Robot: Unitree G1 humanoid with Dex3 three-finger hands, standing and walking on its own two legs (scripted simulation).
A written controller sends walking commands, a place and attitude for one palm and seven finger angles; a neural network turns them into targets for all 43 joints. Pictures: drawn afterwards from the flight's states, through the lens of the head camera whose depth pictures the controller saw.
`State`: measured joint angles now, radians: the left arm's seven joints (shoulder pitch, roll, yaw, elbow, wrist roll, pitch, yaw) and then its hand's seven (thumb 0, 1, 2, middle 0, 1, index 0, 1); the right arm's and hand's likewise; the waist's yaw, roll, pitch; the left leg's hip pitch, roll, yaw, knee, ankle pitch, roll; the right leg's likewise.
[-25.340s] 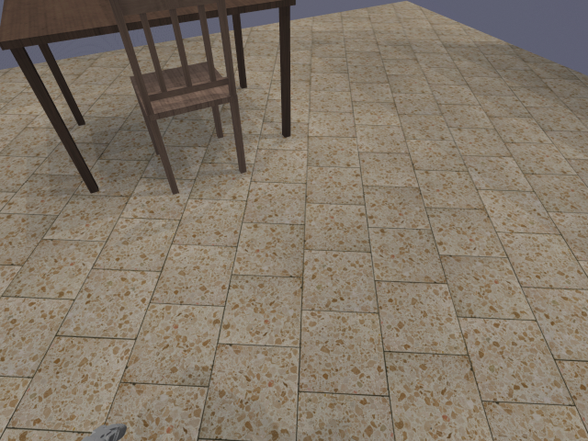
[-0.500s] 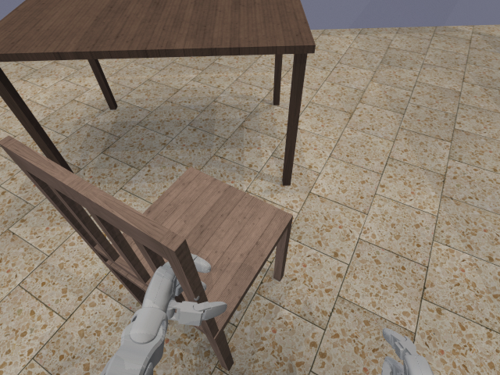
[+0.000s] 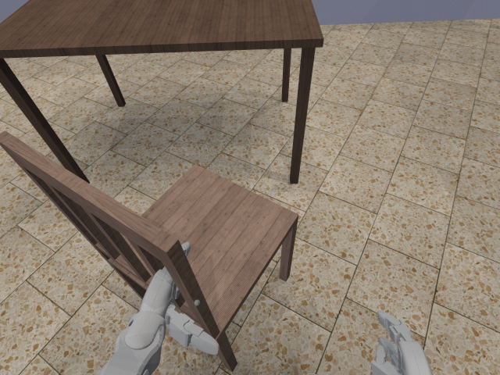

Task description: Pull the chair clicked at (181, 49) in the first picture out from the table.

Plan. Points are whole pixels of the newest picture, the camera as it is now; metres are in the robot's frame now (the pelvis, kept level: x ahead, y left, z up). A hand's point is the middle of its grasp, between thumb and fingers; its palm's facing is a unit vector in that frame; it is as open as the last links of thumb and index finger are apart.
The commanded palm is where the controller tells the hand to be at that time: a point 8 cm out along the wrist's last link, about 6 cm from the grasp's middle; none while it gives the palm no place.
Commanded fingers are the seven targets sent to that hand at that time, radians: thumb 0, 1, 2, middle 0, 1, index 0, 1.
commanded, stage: draw the fingers out of the gap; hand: left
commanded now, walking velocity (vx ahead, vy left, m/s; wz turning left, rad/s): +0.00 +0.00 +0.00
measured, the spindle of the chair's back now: (122, 246) +0.37 +0.27 -0.05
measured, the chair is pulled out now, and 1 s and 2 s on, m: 0.56 0.56 0.56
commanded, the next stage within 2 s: draw the hand back to the body in 0.82 s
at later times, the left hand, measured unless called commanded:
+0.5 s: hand (177, 352) +0.17 +0.12 -0.03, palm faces -0.09 -0.98 -0.16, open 17.3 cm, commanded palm +0.15 +0.17 +0.00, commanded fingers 0.00 -0.55 0.20 0.00 0.00 0.00 0.00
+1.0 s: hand out of the picture +0.12 +0.12 -0.01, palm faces -0.04 -1.00 -0.06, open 17.5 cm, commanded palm +0.09 +0.18 +0.01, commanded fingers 0.00 -0.55 0.20 0.00 0.00 0.00 0.00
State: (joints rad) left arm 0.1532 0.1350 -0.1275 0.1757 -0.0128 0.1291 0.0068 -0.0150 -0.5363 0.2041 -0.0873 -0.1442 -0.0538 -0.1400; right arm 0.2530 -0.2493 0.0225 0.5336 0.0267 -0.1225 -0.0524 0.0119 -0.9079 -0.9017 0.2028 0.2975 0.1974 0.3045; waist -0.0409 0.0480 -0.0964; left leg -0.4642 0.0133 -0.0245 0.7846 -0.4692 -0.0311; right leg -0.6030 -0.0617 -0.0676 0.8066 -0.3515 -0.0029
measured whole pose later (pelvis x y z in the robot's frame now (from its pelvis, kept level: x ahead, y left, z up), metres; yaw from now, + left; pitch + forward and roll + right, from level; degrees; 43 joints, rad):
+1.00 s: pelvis +0.00 +0.03 -0.03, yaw +0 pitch +11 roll -1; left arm 0.85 0.14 -0.22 -0.41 0.01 0.10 0.03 -0.02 -0.54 0.20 0.00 0.00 -0.01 0.00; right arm 0.30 -0.20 0.01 0.39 0.03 -0.15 -0.08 0.01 -0.91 -0.90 0.20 0.30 0.20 0.30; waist -0.02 0.04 -0.17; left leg -0.63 0.00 -0.04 1.02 -0.58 0.00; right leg -0.73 -0.08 -0.07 0.97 -0.42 0.03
